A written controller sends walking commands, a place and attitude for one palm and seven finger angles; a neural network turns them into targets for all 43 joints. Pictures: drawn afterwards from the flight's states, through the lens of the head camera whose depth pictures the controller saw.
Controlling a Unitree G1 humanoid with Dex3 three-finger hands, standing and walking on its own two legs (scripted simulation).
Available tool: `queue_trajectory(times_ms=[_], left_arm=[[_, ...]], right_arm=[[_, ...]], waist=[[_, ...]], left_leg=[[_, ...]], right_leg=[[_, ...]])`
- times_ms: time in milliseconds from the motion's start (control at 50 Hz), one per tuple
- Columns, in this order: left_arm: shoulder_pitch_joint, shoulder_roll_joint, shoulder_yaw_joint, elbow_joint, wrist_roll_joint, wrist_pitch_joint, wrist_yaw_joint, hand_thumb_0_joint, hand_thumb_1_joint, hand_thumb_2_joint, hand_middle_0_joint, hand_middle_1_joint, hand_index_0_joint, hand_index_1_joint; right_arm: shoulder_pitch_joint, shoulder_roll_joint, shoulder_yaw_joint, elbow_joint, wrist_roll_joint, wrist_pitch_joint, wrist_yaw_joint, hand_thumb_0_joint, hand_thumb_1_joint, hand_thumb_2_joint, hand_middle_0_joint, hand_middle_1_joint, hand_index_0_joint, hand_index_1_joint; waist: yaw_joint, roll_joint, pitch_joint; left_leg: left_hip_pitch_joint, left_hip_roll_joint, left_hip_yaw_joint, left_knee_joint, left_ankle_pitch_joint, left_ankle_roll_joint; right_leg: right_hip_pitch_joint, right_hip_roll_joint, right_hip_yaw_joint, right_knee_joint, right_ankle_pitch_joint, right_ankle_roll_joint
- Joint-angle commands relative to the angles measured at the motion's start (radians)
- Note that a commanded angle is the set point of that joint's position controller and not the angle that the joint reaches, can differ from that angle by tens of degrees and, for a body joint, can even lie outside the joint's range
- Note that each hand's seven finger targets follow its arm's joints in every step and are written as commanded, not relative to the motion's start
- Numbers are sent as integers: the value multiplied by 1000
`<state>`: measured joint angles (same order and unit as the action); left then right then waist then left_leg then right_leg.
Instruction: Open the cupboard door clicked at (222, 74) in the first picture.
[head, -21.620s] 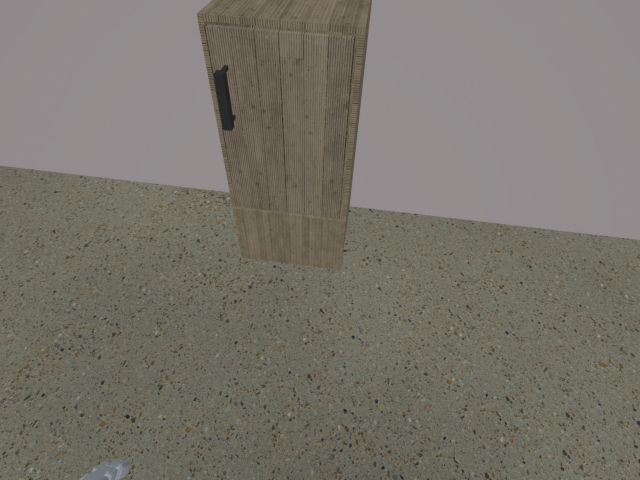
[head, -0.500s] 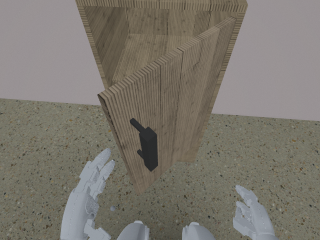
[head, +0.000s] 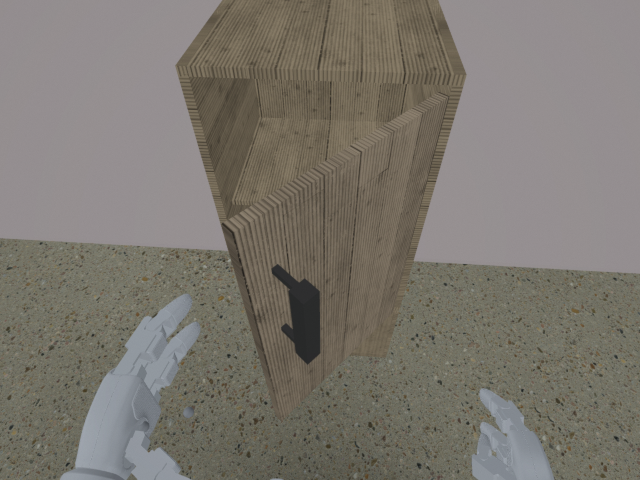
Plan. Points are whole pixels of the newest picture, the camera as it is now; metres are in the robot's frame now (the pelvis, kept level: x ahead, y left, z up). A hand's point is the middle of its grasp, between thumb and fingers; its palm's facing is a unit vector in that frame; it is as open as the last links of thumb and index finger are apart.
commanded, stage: draw the hand back to the body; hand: left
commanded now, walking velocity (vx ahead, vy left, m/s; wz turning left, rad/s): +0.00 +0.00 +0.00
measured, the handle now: (295, 315) +0.32 +0.06 +0.03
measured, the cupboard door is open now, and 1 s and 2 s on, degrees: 49 49 49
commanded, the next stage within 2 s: step back with the hand held close in 1.16 s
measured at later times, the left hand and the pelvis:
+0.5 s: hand (46, 351) +0.20 +0.24 +0.17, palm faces +0.32 -0.87 -0.37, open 12.5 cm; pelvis +0.02 +0.03 +0.05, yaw +0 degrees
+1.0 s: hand out of the picture +0.21 +0.27 +0.22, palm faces +0.44 -0.82 -0.38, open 7.6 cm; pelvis +0.02 +0.01 +0.07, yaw -1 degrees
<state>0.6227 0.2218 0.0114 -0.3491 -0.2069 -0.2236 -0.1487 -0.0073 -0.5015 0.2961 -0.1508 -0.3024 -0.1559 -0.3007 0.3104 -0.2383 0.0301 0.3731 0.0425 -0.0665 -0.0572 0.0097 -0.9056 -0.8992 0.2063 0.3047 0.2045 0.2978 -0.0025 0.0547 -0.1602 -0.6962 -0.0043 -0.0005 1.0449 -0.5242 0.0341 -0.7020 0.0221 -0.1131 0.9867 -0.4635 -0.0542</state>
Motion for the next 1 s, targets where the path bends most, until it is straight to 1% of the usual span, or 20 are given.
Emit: queue_trajectory(times_ms=[0,60,80,100,140,160,180,240,260,300,380,480,600,660,700,760,800,860,940,980], left_arm=[[19,107,134,-297,-45,-86,18,0,-430,330,-153,-300,-153,-300],[20,109,138,-302,-54,-82,6,0,-325,375,-156,-300,-156,-300],[71,252,167,-330,94,3,127,0,-290,390,-158,-300,-158,-300],[95,164,124,-344,107,51,178,0,-255,405,-159,-300,-159,-300],[93,116,91,-312,129,99,216,0,-185,435,-161,-300,-161,-300],[86,134,113,-292,137,117,233,0,-150,450,-162,-300,-162,-300],[65,142,112,-303,146,125,243,0,-115,465,-164,-300,-164,-300],[-5,185,149,-339,161,132,274,0,-10,510,-168,-300,-168,-300],[-31,213,174,-346,163,135,284,0,25,525,-169,-300,-169,-300],[-41,217,190,-359,167,138,294,0,95,555,-171,-300,-171,-300],[-77,218,211,-368,169,142,302,0,235,615,-176,-300,-176,-300],[-94,228,272,-295,158,142,297,0,410,690,-182,-300,-182,-300],[-177,280,364,-325,149,121,291,0,620,780,-190,-300,-190,-300],[-215,306,407,-309,146,114,293,0,725,825,-194,-300,-194,-300],[-243,319,435,-328,144,104,295,0,795,855,-196,-300,-196,-300],[-250,348,483,-299,138,101,296,0,900,900,-200,-300,-200,-300],[-212,278,426,-254,135,103,284,0,900,900,-200,-300,-200,-300],[-193,247,390,-209,133,108,271,0,900,900,-200,-300,-200,-300],[-222,301,431,-263,135,93,275,0,900,900,-200,-300,-200,-300],[-233,332,454,-297,134,88,279,0,900,900,-200,-300,-200,-300]], right_arm=[[-99,-83,-41,-172,9,-78,-6,0,-900,-900,200,300,200,300],[-102,-92,-42,-156,13,-92,-4,0,-900,-900,200,300,200,300],[-101,-85,-48,-155,0,-67,-35,0,-900,-900,200,300,200,300],[-95,-67,-38,-160,-3,-58,-45,0,-900,-900,200,300,200,300],[-91,-69,-36,-140,-5,-47,-48,0,-900,-900,200,300,200,300],[-99,-72,-34,-126,-5,-41,-51,0,-900,-900,200,300,200,300],[-103,-77,-31,-123,-5,-37,-52,0,-900,-900,200,300,200,300],[-116,-81,-21,-109,-12,-46,-60,0,-900,-900,200,300,200,300],[-124,-86,-19,-101,-15,-51,-65,0,-900,-900,200,300,200,300],[-127,-82,-12,-85,-17,-64,-67,0,-900,-900,200,300,200,300],[-144,-84,-3,-47,-20,-92,-56,0,-900,-900,200,300,200,300],[-175,-91,-8,-6,-25,-98,-43,0,-900,-900,200,300,200,300],[-201,-96,-16,24,-31,-98,-31,0,-900,-900,200,300,200,300],[-213,-100,-18,42,-31,-98,-30,0,-900,-900,200,300,200,300],[-216,-97,-19,51,-32,-101,-28,0,-900,-900,200,300,200,300],[-223,-99,-25,68,-32,-103,-27,0,-900,-900,200,300,200,300],[-220,-99,-28,75,-33,-98,-18,0,-900,-900,200,300,200,300],[-225,-109,-39,77,-28,-85,-11,0,-900,-900,200,300,200,300],[-235,-105,-44,73,-33,-80,-14,0,-900,-900,200,300,200,300],[-243,-102,-42,70,-34,-83,-18,0,-900,-900,200,300,200,300]], waist=[[23,3,-95],[15,0,-71],[66,0,-93],[38,7,-48],[24,5,21],[29,-21,27],[25,-4,40],[27,-29,29],[33,-25,24],[37,-19,20],[43,62,53],[51,-23,110],[63,18,92],[66,30,118],[67,66,113],[75,52,107],[65,36,139],[63,1,155],[70,-22,96],[76,4,73]], left_leg=[[68,-12,-49,-206,224,-12],[100,-7,-59,-228,266,-14],[128,18,-45,-287,288,-8],[149,12,-41,-304,294,-9],[170,20,-43,-324,295,-9],[183,24,-52,-337,331,-7],[211,26,-48,-350,335,-7],[277,29,-61,-405,332,-6],[293,29,-65,-424,343,-7],[337,33,-71,-454,380,-12],[403,44,-97,-522,454,-38],[441,53,-94,-593,480,-48],[499,54,-79,-648,520,-53],[505,55,-78,-674,482,-52],[511,49,-74,-683,493,-52],[530,46,-61,-684,526,-50],[532,46,-53,-689,538,-47],[540,48,-43,-692,524,-33],[553,36,-35,-692,491,-19],[557,30,-34,-689,501,-17]], right_leg=[[195,-4,82,-200,163,25],[200,5,61,-205,213,25],[263,-36,126,-262,223,14],[264,-40,113,-287,233,18],[257,-39,95,-308,228,23],[278,-37,88,-323,249,21],[280,-37,89,-335,248,24],[323,-35,77,-368,234,24],[351,-37,76,-380,244,21],[378,-37,73,-394,258,23],[428,-37,68,-432,270,20],[500,-27,62,-493,300,19],[585,-26,74,-544,348,16],[602,-23,76,-571,339,12],[622,-23,80,-579,353,12],[645,-24,82,-596,390,9],[630,-25,81,-604,395,15],[626,-26,84,-621,395,17],[660,-27,97,-625,405,20],[683,-29,105,-626,429,17]])
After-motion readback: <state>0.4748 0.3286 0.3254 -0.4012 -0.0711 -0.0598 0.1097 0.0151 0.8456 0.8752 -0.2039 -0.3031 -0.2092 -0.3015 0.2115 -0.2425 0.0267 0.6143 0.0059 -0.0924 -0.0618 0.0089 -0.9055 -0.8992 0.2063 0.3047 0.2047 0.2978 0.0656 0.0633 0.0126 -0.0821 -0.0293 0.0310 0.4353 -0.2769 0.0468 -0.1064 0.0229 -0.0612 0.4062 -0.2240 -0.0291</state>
